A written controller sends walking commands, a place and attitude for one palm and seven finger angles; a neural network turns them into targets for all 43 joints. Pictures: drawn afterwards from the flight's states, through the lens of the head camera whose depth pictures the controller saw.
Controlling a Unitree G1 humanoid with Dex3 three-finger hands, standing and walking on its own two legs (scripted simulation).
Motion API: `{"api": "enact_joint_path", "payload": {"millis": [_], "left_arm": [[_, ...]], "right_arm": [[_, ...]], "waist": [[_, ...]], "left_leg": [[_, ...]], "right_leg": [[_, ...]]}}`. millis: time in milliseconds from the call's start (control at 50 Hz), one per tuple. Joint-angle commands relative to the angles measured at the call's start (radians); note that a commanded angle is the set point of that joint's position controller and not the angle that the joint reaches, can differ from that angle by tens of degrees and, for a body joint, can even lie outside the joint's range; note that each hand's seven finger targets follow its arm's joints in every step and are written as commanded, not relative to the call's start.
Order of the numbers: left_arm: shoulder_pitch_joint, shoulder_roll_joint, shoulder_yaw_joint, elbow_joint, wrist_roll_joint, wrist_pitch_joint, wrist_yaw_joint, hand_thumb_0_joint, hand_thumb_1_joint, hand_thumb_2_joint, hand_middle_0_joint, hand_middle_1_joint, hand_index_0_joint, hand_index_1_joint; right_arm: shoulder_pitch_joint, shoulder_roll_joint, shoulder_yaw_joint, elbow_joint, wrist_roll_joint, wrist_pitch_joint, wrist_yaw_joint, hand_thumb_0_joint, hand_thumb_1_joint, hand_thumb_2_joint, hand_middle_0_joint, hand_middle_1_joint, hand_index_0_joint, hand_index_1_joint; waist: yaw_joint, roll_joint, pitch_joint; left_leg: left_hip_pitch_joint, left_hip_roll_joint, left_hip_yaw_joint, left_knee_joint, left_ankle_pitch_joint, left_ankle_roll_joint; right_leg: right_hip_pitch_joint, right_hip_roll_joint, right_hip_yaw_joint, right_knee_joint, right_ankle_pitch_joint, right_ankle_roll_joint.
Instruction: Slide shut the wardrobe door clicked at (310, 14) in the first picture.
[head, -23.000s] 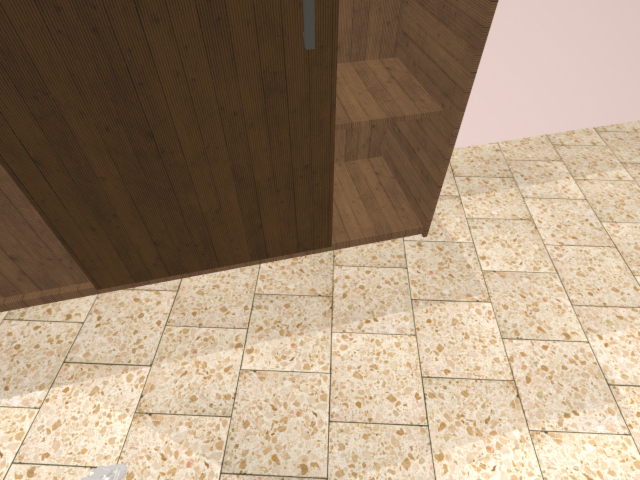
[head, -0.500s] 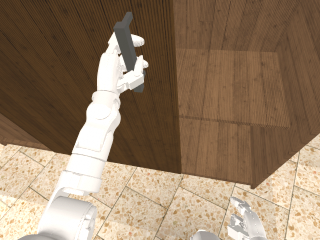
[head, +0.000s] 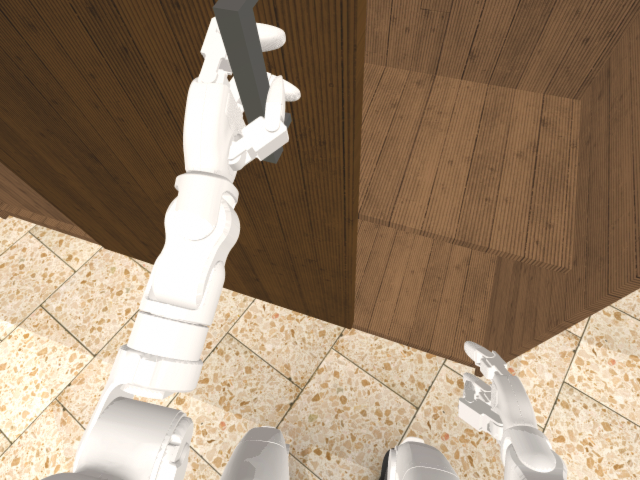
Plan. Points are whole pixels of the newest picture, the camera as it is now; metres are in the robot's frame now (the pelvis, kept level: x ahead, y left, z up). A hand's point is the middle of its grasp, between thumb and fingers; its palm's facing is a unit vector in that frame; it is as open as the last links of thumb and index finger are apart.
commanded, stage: step sideways, sliding the door along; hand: left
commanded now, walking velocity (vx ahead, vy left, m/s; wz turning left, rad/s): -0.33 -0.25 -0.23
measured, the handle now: (264, 79) +0.45 +0.14 +0.20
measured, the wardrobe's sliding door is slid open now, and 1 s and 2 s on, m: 0.37 0.13 0.00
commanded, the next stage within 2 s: stop walking and hold the door there in 1.58 s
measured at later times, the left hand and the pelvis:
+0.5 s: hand (381, 143) +0.39 +0.01 +0.19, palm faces +0.16 -0.98 -0.08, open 6.4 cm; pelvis +0.01 -0.11 +0.01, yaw +2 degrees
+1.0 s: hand (558, 185) +0.36 -0.13 +0.19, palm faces +0.08 -0.99 -0.07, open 6.2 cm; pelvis -0.02 -0.22 +0.02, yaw -3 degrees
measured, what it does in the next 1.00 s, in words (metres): steps to the right: left foot, then left foot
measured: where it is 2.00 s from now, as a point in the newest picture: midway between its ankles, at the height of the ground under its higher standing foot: outside the picture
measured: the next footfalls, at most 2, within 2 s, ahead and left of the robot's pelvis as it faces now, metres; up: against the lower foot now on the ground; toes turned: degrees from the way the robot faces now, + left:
left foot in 0.20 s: +0.03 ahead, +0.15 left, +0.00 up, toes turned +11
left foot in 0.58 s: +0.04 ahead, +0.05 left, +0.00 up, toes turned +9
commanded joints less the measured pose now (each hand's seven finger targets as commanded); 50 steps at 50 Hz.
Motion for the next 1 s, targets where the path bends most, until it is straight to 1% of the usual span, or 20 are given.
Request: {"api": "enact_joint_path", "payload": {"millis": [0,40,80,140,200,220,300,360,400,480,540,580,620,680,800,820,860,880,920,980], "left_arm": [[-0.443,-0.080,-0.229,-0.390,0.058,-0.152,-0.093,0.000,0.900,0.900,-0.450,-1.400,-0.450,-1.400],[-0.405,-0.039,-0.194,-0.366,0.065,-0.162,-0.097,0.000,0.900,0.900,-0.450,-1.400,-0.450,-1.400],[-0.341,-0.069,-0.241,-0.457,0.064,-0.173,-0.085,0.000,0.900,0.900,-0.450,-1.400,-0.450,-1.400],[-0.353,-0.082,-0.262,-0.548,0.042,-0.194,-0.069,0.000,0.900,0.900,-0.450,-1.400,-0.450,-1.400],[-0.341,-0.118,-0.277,-0.522,0.036,-0.190,-0.093,0.000,0.900,0.900,-0.450,-1.400,-0.450,-1.400],[-0.407,-0.125,-0.271,-0.563,0.056,-0.202,-0.093,0.000,0.900,0.900,-0.450,-1.400,-0.450,-1.400],[-0.350,-0.096,-0.247,-0.488,0.064,-0.180,-0.081,0.000,0.900,0.900,-0.450,-1.400,-0.450,-1.400],[-0.354,-0.045,-0.213,-0.511,0.064,-0.174,-0.075,0.000,0.900,0.900,-0.450,-1.400,-0.450,-1.400],[-0.265,0.001,-0.182,-0.503,0.050,-0.168,-0.068,0.000,0.900,0.900,-0.450,-1.400,-0.450,-1.400],[-0.268,-0.057,-0.244,-0.648,0.029,-0.195,-0.042,0.000,0.900,0.900,-0.450,-1.400,-0.450,-1.400],[-0.293,-0.068,-0.265,-0.620,0.024,-0.205,-0.046,0.000,0.900,0.900,-0.450,-1.400,-0.450,-1.400],[-0.265,-0.097,-0.286,-0.579,0.014,-0.190,-0.067,0.000,0.900,0.900,-0.450,-1.400,-0.450,-1.400],[-0.329,-0.113,-0.274,-0.585,0.040,-0.182,-0.081,0.000,0.900,0.900,-0.450,-1.400,-0.450,-1.400],[-0.339,-0.129,-0.277,-0.510,0.048,-0.142,-0.072,0.000,0.900,0.900,-0.450,-1.400,-0.450,-1.400],[-0.335,-0.099,-0.257,-0.454,0.056,-0.155,-0.069,0.000,0.900,0.900,-0.450,-1.400,-0.450,-1.400],[-0.339,-0.076,-0.237,-0.469,0.058,-0.161,-0.065,0.000,0.900,0.900,-0.450,-1.400,-0.450,-1.400],[-0.320,-0.007,-0.184,-0.434,0.059,-0.158,-0.059,0.000,0.900,0.900,-0.450,-1.400,-0.450,-1.400],[-0.259,-0.019,-0.212,-0.429,0.056,-0.149,-0.053,0.000,0.900,0.900,-0.450,-1.400,-0.450,-1.400],[-0.278,-0.089,-0.271,-0.558,0.041,-0.170,-0.052,0.000,0.900,0.900,-0.450,-1.400,-0.450,-1.400],[-0.297,-0.075,-0.273,-0.590,0.025,-0.179,-0.041,0.000,0.900,0.900,-0.450,-1.400,-0.450,-1.400]], "right_arm": [[-0.006,-0.113,-0.048,-0.120,0.028,-0.053,-0.017,0.000,-0.900,-0.900,0.200,0.300,0.200,0.300],[-0.043,-0.086,-0.053,-0.118,0.031,-0.056,-0.036,0.000,-0.900,-0.900,0.200,0.300,0.200,0.300],[-0.065,-0.054,-0.019,-0.091,0.015,-0.090,-0.055,0.000,-0.900,-0.900,0.200,0.300,0.200,0.300],[-0.055,-0.067,-0.026,-0.075,0.006,-0.091,-0.059,0.000,-0.900,-0.900,0.200,0.300,0.200,0.300],[-0.018,-0.133,-0.063,-0.115,-0.001,-0.068,-0.008,0.000,-0.900,-0.900,0.200,0.300,0.200,0.300],[-0.026,-0.113,-0.048,-0.122,-0.009,-0.080,0.007,0.000,-0.900,-0.900,0.200,0.300,0.200,0.300],[-0.050,-0.103,-0.038,-0.132,0.003,-0.101,0.003,0.000,-0.900,-0.900,0.200,0.300,0.200,0.300],[-0.082,-0.085,-0.024,-0.139,0.035,-0.098,-0.015,0.000,-0.900,-0.900,0.200,0.300,0.200,0.300],[-0.072,-0.074,-0.044,-0.127,0.029,-0.100,-0.032,0.000,-0.900,-0.900,0.200,0.300,0.200,0.300],[-0.085,-0.050,-0.015,-0.071,0.015,-0.124,-0.037,0.000,-0.900,-0.900,0.200,0.300,0.200,0.300],[-0.062,-0.082,-0.044,-0.078,0.012,-0.096,-0.027,0.000,-0.900,-0.900,0.200,0.300,0.200,0.300],[-0.044,-0.139,-0.067,-0.118,0.015,-0.083,-0.001,0.000,-0.900,-0.900,0.200,0.300,0.200,0.300],[-0.064,-0.099,-0.038,-0.125,-0.008,-0.076,0.014,0.000,-0.900,-0.900,0.200,0.300,0.200,0.300],[-0.061,-0.129,-0.044,-0.132,0.003,-0.068,0.015,0.000,-0.900,-0.900,0.200,0.300,0.200,0.300],[-0.052,-0.124,-0.032,-0.108,0.023,-0.075,0.005,0.000,-0.900,-0.900,0.200,0.300,0.200,0.300],[-0.039,-0.116,-0.032,-0.103,0.033,-0.080,0.001,0.000,-0.900,-0.900,0.200,0.300,0.200,0.300],[-0.078,-0.082,-0.046,-0.109,0.031,-0.082,-0.026,0.000,-0.900,-0.900,0.200,0.300,0.200,0.300],[-0.053,-0.064,-0.028,-0.087,0.024,-0.091,-0.034,0.000,-0.900,-0.900,0.200,0.300,0.200,0.300],[-0.058,-0.040,-0.004,-0.063,0.007,-0.110,-0.043,0.000,-0.900,-0.900,0.200,0.300,0.200,0.300],[-0.054,-0.083,-0.030,-0.067,0.008,-0.086,-0.044,0.000,-0.900,-0.900,0.200,0.300,0.200,0.300]], "waist": [[-0.188,0.004,-0.634],[-0.162,-0.364,-0.643],[-0.143,-0.200,-0.625],[-0.166,-0.191,-0.721],[-0.167,0.112,-0.715],[-0.173,0.203,-0.664],[-0.167,0.166,-0.600],[-0.156,-0.054,-0.592],[-0.140,-0.363,-0.604],[-0.159,-0.207,-0.672],[-0.177,-0.187,-0.742],[-0.160,0.070,-0.743],[-0.145,0.183,-0.648],[-0.148,0.092,-0.579],[-0.161,0.151,-0.556],[-0.157,0.063,-0.599],[-0.143,-0.456,-0.626],[-0.136,-0.392,-0.619],[-0.152,-0.255,-0.645],[-0.176,-0.200,-0.711]], "left_leg": [[0.311,0.070,0.038,0.097,0.841,0.133],[-0.027,-0.065,0.033,0.217,0.070,0.092],[-0.158,-0.076,-0.014,0.136,-0.148,0.112],[0.110,0.022,0.014,-0.159,0.294,0.120],[0.648,0.309,-0.134,-0.163,1.286,0.286],[0.628,0.307,-0.081,-0.137,1.257,0.293],[0.436,0.243,0.072,-0.079,0.974,0.193],[0.194,0.106,0.127,0.106,0.570,0.188],[-0.051,-0.086,0.070,0.263,-0.153,0.081],[-0.091,-0.068,0.012,-0.002,-0.119,0.092],[0.261,0.055,0.037,-0.209,0.353,0.128],[0.496,0.325,-0.140,-0.196,0.887,0.270],[0.365,0.363,-0.126,-0.189,0.889,0.314],[0.358,0.318,-0.008,-0.140,0.876,0.244],[0.336,0.194,0.063,0.014,0.829,0.197],[0.322,0.142,0.073,0.081,0.765,0.225],[-0.037,-0.046,0.073,0.270,-0.019,0.092],[-0.120,-0.067,0.016,0.267,-0.204,0.107],[-0.161,-0.063,0.000,0.062,-0.161,0.112],[0.253,0.064,0.029,-0.236,0.483,0.140]], "right_leg": [[0.198,-0.001,-0.034,-0.241,0.542,-0.012],[0.447,-0.150,0.169,-0.205,1.204,-0.089],[0.491,-0.233,0.232,-0.144,1.346,-0.122],[0.381,-0.167,0.115,-0.041,1.142,-0.076],[-0.188,0.015,0.028,0.142,-0.084,0.007],[-0.229,-0.005,0.050,0.155,-0.178,-0.010],[-0.009,-0.009,-0.015,-0.028,0.018,-0.011],[0.241,-0.044,-0.017,-0.204,0.521,-0.004],[0.328,-0.187,0.282,-0.219,1.114,-0.068],[0.438,-0.204,0.240,-0.129,1.133,-0.124],[0.238,-0.137,0.142,-0.083,0.880,-0.052],[-0.058,-0.035,0.076,0.113,0.157,0.003],[-0.120,-0.026,0.090,0.298,-0.191,-0.006],[-0.090,-0.019,0.016,0.211,-0.109,-0.003],[0.067,0.015,-0.084,-0.209,0.166,0.007],[0.144,0.001,-0.068,-0.281,0.393,-0.001],[0.379,-0.177,0.232,-0.213,1.169,-0.107],[0.389,-0.228,0.266,-0.172,1.213,-0.137],[0.467,-0.232,0.243,-0.106,1.217,-0.149],[0.242,-0.140,0.082,0.014,0.927,-0.060]]}}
